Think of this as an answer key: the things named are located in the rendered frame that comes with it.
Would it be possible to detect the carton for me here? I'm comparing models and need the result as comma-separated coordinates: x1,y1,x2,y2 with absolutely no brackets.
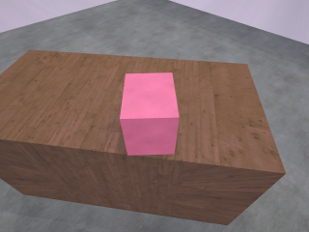
120,72,180,156

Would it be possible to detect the pedestal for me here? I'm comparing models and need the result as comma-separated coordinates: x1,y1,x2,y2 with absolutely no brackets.
0,49,286,225

